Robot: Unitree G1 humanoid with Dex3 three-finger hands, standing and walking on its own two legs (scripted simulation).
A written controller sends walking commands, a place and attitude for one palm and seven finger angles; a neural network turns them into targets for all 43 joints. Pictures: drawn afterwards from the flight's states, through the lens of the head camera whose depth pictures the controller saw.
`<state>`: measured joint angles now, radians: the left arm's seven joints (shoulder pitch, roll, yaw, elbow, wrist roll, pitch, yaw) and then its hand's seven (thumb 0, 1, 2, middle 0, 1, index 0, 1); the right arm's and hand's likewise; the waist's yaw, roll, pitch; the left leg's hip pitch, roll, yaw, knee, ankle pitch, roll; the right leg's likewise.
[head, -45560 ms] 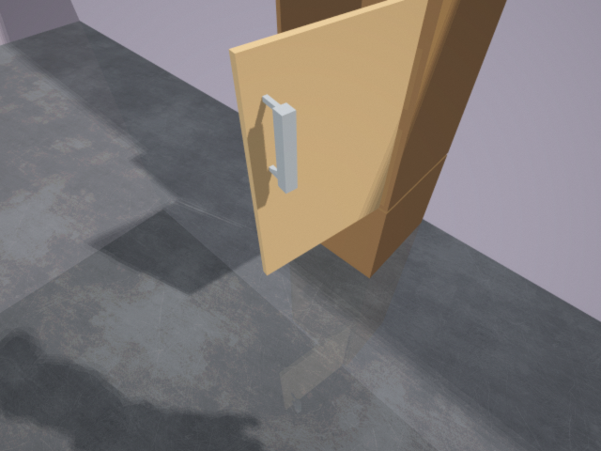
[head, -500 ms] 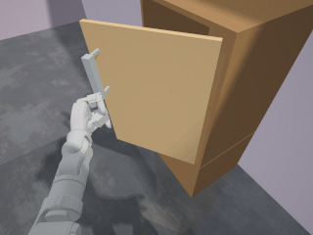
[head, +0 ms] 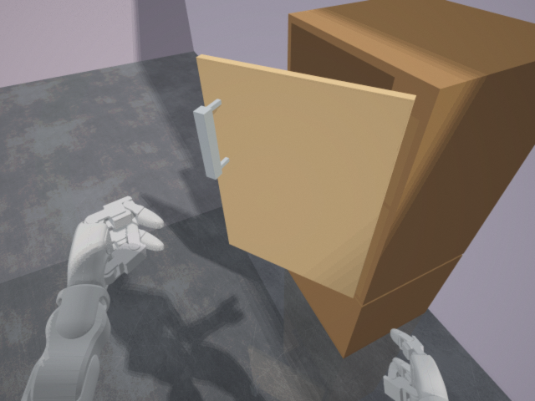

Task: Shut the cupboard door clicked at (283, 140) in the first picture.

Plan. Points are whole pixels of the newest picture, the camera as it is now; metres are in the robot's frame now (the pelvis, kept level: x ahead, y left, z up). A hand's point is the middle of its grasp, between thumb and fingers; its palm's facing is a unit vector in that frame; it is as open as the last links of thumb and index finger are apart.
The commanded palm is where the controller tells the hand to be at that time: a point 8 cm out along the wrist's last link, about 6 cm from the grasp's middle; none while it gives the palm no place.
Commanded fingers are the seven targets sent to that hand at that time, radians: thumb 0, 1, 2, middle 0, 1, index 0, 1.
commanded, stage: draw the hand back to the body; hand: left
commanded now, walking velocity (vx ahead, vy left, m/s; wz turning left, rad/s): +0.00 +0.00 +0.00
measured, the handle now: (215, 139) +0.61 +0.19 +0.08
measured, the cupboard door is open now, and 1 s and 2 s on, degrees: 35 35 35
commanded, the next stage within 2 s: step back with the hand held close in 0.76 s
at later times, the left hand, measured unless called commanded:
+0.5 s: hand (48, 288) +0.19 +0.27 +0.16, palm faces +0.49 -0.77 -0.41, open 6.9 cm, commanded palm +0.15 +0.30 +0.17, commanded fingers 0.00 0.90 0.90 -0.20 -0.30 -0.20 -0.30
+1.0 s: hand (65, 271) +0.21 +0.27 +0.16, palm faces +0.44 -0.78 -0.44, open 7.4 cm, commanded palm +0.16 +0.30 +0.17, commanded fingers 0.00 0.90 0.90 -0.20 -0.30 -0.20 -0.30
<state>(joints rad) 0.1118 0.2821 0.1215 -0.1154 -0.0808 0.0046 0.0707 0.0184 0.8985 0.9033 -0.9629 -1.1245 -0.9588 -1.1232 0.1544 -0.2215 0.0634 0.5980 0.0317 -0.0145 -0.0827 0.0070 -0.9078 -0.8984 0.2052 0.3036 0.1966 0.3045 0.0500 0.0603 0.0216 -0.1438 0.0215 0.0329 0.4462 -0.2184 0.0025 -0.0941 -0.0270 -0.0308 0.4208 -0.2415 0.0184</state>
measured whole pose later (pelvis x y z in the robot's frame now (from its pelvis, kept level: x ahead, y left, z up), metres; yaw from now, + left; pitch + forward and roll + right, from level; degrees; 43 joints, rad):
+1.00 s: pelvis +0.02 +0.00 +0.00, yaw +0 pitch -2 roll -1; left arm 0.48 0.36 0.37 -0.36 -0.08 -0.08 0.10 0.02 0.89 0.90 -0.22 -0.30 -0.21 -0.30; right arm 0.19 -0.24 0.02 0.62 0.02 -0.03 -0.08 0.01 -0.91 -0.90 0.21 0.30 0.20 0.30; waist 0.04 0.09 -0.01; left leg -0.18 0.03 0.03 0.46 -0.25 0.00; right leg -0.11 -0.01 -0.04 0.39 -0.25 0.02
